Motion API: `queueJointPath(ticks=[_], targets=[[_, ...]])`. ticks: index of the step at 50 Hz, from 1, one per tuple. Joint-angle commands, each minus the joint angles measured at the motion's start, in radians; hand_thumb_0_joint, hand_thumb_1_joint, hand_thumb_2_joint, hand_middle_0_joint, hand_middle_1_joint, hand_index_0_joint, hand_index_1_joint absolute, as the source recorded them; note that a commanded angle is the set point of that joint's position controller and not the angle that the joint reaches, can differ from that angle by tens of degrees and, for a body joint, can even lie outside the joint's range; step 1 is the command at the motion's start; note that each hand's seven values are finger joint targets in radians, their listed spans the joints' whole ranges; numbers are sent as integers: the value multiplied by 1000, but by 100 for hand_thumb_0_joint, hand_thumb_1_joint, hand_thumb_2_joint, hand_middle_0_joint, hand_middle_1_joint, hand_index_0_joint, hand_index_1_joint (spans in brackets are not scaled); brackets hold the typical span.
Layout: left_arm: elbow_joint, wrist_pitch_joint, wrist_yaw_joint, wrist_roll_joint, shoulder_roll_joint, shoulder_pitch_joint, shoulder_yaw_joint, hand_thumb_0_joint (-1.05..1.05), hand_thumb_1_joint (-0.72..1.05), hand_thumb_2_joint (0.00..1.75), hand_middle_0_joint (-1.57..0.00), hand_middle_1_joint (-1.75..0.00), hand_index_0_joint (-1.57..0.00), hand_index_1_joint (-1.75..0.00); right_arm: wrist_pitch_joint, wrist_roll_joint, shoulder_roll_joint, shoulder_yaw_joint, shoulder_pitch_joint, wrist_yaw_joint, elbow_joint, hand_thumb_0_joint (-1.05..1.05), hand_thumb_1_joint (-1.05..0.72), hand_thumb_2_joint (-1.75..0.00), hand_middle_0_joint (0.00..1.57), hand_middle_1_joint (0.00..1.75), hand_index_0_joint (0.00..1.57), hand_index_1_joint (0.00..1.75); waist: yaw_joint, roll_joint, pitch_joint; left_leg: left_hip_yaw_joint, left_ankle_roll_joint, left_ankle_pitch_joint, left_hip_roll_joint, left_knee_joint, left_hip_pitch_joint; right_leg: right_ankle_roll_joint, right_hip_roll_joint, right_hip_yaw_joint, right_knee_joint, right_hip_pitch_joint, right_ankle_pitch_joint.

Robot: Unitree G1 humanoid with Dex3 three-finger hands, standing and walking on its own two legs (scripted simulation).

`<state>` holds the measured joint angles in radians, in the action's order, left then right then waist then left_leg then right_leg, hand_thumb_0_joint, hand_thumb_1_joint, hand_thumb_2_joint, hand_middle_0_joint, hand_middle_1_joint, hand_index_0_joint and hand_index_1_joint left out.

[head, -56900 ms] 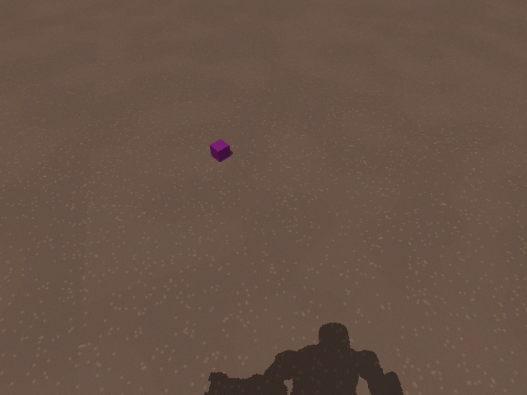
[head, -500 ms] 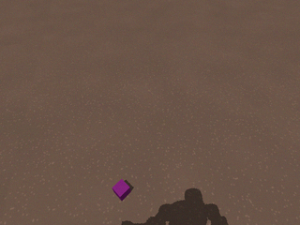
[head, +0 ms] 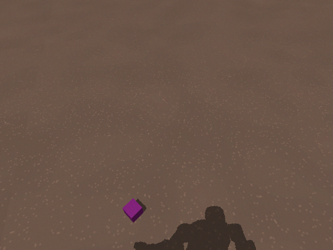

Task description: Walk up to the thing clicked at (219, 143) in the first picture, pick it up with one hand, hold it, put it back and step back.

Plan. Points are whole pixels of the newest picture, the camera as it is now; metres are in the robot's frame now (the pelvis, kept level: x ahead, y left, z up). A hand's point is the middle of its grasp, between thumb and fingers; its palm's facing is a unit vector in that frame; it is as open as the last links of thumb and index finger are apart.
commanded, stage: stand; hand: left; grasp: from above
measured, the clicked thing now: (133, 210) +0.46 +0.23 -0.74
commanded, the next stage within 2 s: step back in 1.30 s
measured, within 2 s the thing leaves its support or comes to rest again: neither
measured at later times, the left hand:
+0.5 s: hand out of the picture +0.08 +0.25 -0.16, palm faces +0.01 -0.94 -0.34, open 7.4 cm
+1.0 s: hand out of the picture +0.08 +0.24 -0.16, palm faces +0.00 -0.94 -0.34, open 7.4 cm
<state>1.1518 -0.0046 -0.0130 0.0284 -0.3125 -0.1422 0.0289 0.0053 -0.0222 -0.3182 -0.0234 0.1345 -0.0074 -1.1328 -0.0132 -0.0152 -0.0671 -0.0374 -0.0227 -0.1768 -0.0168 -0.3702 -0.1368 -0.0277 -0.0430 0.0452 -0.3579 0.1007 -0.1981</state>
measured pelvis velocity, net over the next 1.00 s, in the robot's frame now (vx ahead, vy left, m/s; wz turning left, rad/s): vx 0.01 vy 0.00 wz -0.01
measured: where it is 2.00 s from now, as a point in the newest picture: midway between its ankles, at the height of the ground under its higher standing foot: outside the picture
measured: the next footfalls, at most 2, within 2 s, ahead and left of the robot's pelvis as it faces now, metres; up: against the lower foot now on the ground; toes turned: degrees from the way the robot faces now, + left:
right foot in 2.00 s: -0.12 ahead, -0.10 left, +0.00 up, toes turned -3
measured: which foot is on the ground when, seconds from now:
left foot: down 0.00-1.00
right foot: down 0.00-1.00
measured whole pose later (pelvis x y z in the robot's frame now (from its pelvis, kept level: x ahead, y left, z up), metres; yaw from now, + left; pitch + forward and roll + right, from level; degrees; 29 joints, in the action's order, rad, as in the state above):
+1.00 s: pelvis +0.01 +0.00 +0.00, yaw +0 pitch -2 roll +0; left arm 1.15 -0.01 0.00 0.02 -0.33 -0.11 0.03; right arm 0.00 -0.02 -0.33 -0.01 0.11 0.00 -1.14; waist -0.01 -0.01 -0.06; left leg -0.03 -0.03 -0.18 -0.03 -0.34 -0.12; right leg -0.02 -0.03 0.04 -0.33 0.09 -0.20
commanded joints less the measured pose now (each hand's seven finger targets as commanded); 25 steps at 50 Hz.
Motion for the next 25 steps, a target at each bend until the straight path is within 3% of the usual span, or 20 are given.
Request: queueJointPath(ticks=[1, 9, 13, 18, 25], targets=[[-49, -17, -15, -7, -206, 31, 38, 0, 90, 90, -20, -30, -20, -30, -27, 3, -194, -26, -30, -15, 51, 0, -90, -90, 20, 30, 20, 30, 3, 0, 59, -75, 43, 76, -92, 69, -13, 34, -92, -85, 74, -23, 84], [-46, -18, -14, -10, -206, 47, 40, 0, 90, 90, -20, -30, -20, -30, -29, 5, -202, -22, -45, -17, 52, 0, -90, -90, 20, 30, 20, 30, 1, 9, 78, -68, 43, 182, -102, 54, 26, 32, -92, -77, 70, -27, 145], [-46, -16, -11, -10, -200, 49, 37, 0, 90, 90, -20, -30, -20, -30, -30, 5, -207, -20, -46, -17, 45, 0, -90, -90, 20, 30, 20, 30, 1, -2, 70, -66, 38, 160, -101, 64, 14, 30, -89, -75, 76, -31, 131], [-49, -18, -12, -12, -207, 61, 40, 0, 90, 90, -20, -30, -20, -30, -31, 6, -209, -21, -51, -17, 46, 0, -90, -90, 20, 30, 20, 30, 3, 10, 87, -62, 40, 204, -106, 57, 30, 32, -92, -75, 70, -40, 171], [-46, -14, -5, -11, -212, 59, 41, 0, 90, 90, -20, -30, -20, -30, -29, 5, -215, -20, -60, -15, 45, 0, -90, -90, 20, 30, 20, 30, 3, 1, 43, -65, 37, 66, -98, 88, -2, 33, -85, -78, 88, -7, 68]])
